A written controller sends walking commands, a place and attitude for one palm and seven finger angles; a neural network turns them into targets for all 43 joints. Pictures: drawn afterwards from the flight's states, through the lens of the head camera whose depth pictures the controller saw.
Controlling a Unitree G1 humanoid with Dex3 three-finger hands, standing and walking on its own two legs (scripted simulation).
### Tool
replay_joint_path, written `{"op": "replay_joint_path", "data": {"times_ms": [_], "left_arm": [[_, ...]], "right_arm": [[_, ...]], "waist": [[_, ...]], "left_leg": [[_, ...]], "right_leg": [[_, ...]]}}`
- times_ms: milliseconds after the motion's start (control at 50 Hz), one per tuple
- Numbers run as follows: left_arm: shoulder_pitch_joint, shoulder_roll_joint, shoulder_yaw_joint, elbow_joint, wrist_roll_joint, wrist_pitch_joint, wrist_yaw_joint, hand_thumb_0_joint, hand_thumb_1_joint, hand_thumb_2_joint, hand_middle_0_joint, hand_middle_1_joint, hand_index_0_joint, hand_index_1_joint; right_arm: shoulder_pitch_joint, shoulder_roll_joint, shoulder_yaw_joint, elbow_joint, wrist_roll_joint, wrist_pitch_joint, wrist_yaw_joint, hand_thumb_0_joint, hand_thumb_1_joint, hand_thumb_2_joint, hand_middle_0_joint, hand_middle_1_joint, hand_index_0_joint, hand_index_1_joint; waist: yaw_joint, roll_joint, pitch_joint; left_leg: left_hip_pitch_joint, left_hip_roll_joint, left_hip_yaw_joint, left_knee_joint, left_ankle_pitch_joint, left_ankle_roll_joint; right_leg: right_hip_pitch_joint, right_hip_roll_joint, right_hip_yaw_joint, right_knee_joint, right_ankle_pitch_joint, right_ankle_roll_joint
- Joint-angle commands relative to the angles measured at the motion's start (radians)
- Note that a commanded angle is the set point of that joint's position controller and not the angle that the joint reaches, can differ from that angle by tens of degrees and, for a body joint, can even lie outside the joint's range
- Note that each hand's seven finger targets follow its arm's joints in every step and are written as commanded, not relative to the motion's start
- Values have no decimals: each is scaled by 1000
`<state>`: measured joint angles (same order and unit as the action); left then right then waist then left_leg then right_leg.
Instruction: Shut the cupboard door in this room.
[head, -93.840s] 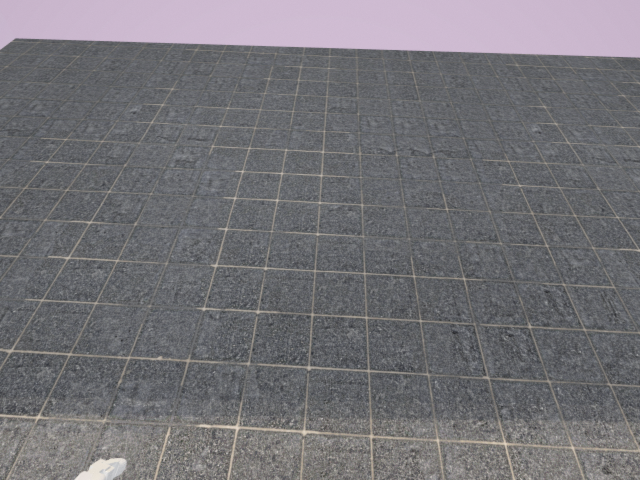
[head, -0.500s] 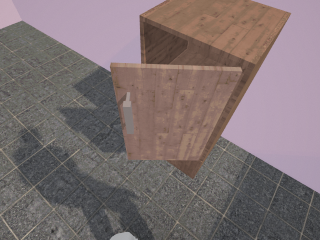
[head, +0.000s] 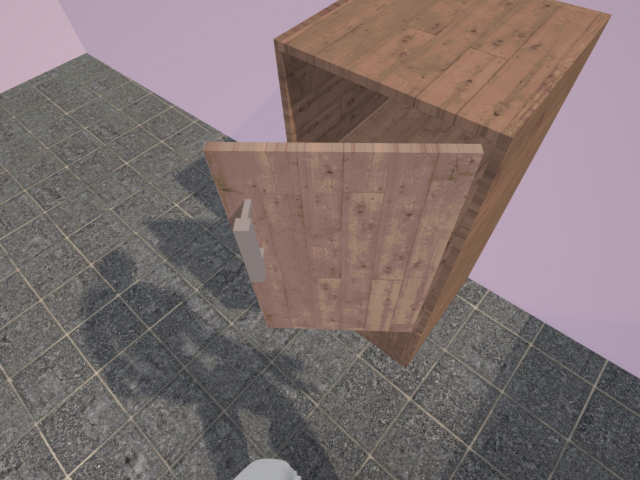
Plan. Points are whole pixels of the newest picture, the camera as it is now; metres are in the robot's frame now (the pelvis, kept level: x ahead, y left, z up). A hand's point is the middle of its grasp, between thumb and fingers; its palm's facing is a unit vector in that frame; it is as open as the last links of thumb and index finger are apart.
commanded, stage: come to a stop and stand still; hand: left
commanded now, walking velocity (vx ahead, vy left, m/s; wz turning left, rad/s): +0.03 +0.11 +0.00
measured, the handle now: (253, 242) +0.46 +0.16 -0.05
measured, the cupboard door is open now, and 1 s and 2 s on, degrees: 37 37 37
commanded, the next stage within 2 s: look again from close up in 1.32 s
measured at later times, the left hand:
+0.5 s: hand out of the picture +0.04 +0.28 -0.17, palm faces +0.00 -0.95 -0.30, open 7.4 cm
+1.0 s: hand out of the picture -0.06 +0.26 -0.17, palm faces -0.04 -0.97 -0.26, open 7.4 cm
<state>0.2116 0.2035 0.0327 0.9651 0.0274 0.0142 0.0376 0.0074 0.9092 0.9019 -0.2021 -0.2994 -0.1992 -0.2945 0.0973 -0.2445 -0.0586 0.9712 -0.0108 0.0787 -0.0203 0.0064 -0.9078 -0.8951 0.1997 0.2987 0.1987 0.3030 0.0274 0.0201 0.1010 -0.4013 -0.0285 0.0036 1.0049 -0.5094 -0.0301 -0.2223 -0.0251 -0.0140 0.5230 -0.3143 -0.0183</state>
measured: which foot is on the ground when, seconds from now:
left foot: up 0.00-0.18, down 0.20-1.00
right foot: down 0.00-1.00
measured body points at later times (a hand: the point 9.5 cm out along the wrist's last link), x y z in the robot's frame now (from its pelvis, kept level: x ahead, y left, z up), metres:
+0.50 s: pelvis -0.04 +0.06 -0.01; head -0.04 +0.07 +0.44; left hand +0.04 +0.33 -0.14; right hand +0.05 -0.17 -0.15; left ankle -0.03 +0.15 -0.74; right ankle -0.03 -0.11 -0.74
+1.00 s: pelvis -0.07 +0.05 +0.00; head -0.07 +0.06 +0.45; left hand -0.05 +0.31 -0.15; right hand -0.04 -0.22 -0.14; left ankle -0.03 +0.15 -0.74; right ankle -0.03 -0.11 -0.74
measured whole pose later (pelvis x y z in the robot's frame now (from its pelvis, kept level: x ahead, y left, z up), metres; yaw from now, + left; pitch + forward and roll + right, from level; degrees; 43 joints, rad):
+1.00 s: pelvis -0.07 +0.05 +0.00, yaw -1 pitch -3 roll +0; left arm 0.30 0.25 -0.02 1.05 0.02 0.01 0.02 0.01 0.91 0.90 -0.20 -0.30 -0.20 -0.29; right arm 0.24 -0.27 -0.03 1.06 -0.01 0.00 0.00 0.01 -0.91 -0.90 0.20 0.30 0.20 0.30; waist 0.00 -0.02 0.03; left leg -0.22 -0.02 0.05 0.46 -0.19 0.04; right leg -0.23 -0.07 0.03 0.46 -0.18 0.06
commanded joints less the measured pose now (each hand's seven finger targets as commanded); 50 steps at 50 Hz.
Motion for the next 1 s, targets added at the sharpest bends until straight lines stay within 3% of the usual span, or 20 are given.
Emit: {"op": "replay_joint_path", "data": {"times_ms": [0, 80, 120, 140, 160, 180, 200, 220, 240, 260, 280, 340, 400, 440, 520, 660, 880, 980], "left_arm": [[102, 198, 45, -22, 0, -14, 12, 0, 900, 900, -200, -300, -200, -300], [72, 205, 45, -14, 6, -13, 5, 0, 900, 900, -200, -300, -200, -300], [40, 194, 39, -1, -5, -12, 1, 0, 900, 900, -200, -300, -200, -300], [11, 269, 5, -63, -4, -37, 11, 0, 900, 900, -200, -300, -200, -300], [22, 205, 22, -99, -11, -28, 14, 0, 900, 900, -200, -300, -200, -300], [46, 167, 14, -114, -14, -29, 12, 0, 900, 900, -200, -300, -200, -300], [84, 151, 19, -114, -11, -34, 12, 0, 900, 900, -200, -300, -200, -300], [71, 156, 12, -101, -4, -28, 14, 0, 900, 900, -200, -300, -200, -300], [82, 154, 7, -102, -2, -24, 13, 0, 900, 900, -200, -300, -200, -300], [74, 162, 8, -104, -1, -20, 12, 0, 900, 900, -200, -300, -200, -300], [72, 164, 8, -108, -2, -15, 10, 0, 900, 900, -200, -300, -200, -300], [80, 158, 1, -124, -3, -7, 5, 0, 900, 900, -200, -300, -200, -300], [69, 171, 3, -125, -6, -5, 1, 0, 900, 900, -200, -300, -200, -300], [64, 165, -2, -127, -4, -4, -1, 0, 900, 900, -200, -300, -200, -300], [56, 180, -1, -113, -5, -9, -4, 0, 900, 900, -200, -300, -200, -300], [58, 186, -7, -77, -2, -12, -7, 0, 900, 900, -200, -300, -200, -300], [77, 201, -12, 7, -5, -26, -12, 0, 900, 900, -200, -300, -200, -300], [71, 200, -16, 37, -6, -31, -12, 0, 900, 900, -200, -300, -200, -300]], "right_arm": [[-6, -47, 3, -70, 3, -26, 11, 0, -900, -900, 200, 300, 200, 300], [45, -33, 12, -56, 9, -40, 13, 0, -900, -900, 200, 300, 200, 300], [120, -34, 17, -25, 8, -51, 8, 0, -900, -900, 200, 300, 200, 300], [90, -119, 12, -97, -7, -73, 18, 0, -900, -900, 200, 300, 200, 300], [132, -157, -10, -118, -19, -103, 14, 0, -900, -900, 200, 300, 200, 300], [117, -157, -9, -139, -23, -97, 8, 0, -900, -900, 200, 300, 200, 300], [107, -151, -4, -159, -20, -92, 2, 0, -900, -900, 200, 300, 200, 300], [91, -128, -3, -164, -16, -95, 2, 0, -900, -900, 200, 300, 200, 300], [107, -115, 6, -170, -15, -95, 2, 0, -900, -900, 200, 300, 200, 300], [111, -115, 3, -172, -12, -96, 0, 0, -900, -900, 200, 300, 200, 300], [117, -120, 0, -172, -11, -97, -1, 0, -900, -900, 200, 300, 200, 300], [112, -125, 3, -167, -10, -101, 0, 0, -900, -900, 200, 300, 200, 300], [101, -138, -2, -161, -9, -102, 3, 0, -900, -900, 200, 300, 200, 300], [105, -137, -1, -149, -10, -104, 4, 0, -900, -900, 200, 300, 200, 300], [97, -143, -4, -123, -8, -102, 10, 0, -900, -900, 200, 300, 200, 300], [96, -149, -4, -71, -6, -99, 16, 0, -900, -900, 200, 300, 200, 300], [109, -174, -2, 11, 1, -100, 16, 0, -900, -900, 200, 300, 200, 300], [117, -168, 2, 41, 3, -98, 15, 0, -900, -900, 200, 300, 200, 300]], "waist": [[29, -169, -179], [12, -197, -163], [-23, -193, -167], [-62, 27, -110], [-55, 199, -243], [-32, 251, -300], [-16, 111, -276], [-22, 118, -224], [-21, 58, -190], [-29, 11, -139], [-30, 3, -111], [-15, 46, -86], [-16, 20, -74], [-14, 48, -80], [-18, -8, -64], [-19, -1, -44], [-29, 10, -58], [-34, -22, -48]], "left_leg": [[-86, 24, -19, -53, 32, -25], [36, 21, 28, -315, 81, -16], [199, 16, 45, -534, 264, -11], [257, 32, -37, -624, 350, 34], [280, 129, -65, -595, 518, 48], [305, 166, -97, -527, 666, 72], [242, 178, -83, -473, 623, 85], [202, 135, -88, -445, 657, 78], [170, 126, -76, -438, 645, 75], [142, 114, -70, -451, 605, 69], [132, 116, -74, -473, 580, 71], [94, 133, -93, -533, 520, 90], [85, 131, -107, -574, 400, 90], [96, 139, -114, -608, 375, 96], [89, 132, -111, -642, 239, 88], [73, 132, -122, -715, 81, 83], [126, 125, -108, -724, 80, 71], [144, 118, -93, -705, 118, 63]], "right_leg": [[251, -282, 215, -104, 870, -176], [188, -252, 185, -111, 728, -156], [103, -209, 152, -81, 598, -101], [71, -148, 155, 11, 519, -52], [30, -91, 54, 95, 165, -16], [2, -45, 18, 84, 59, -11], [2, -39, 19, 34, 79, -12], [-10, -49, 37, 48, 182, -18], [-6, -55, 60, 51, 223, -20], [-28, -57, 62, 58, 230, -18], [-47, -53, 57, 63, 213, -12], [-28, -31, 34, 55, 143, 3], [-34, -30, 34, 40, 107, 10], [-26, -27, 28, 32, 103, 12], [-28, -43, 52, -11, 94, 11], [-21, -53, 58, -60, 55, 13], [-38, -75, 90, -139, 19, 7], [-55, -85, 105, -173, -1, 8]]}}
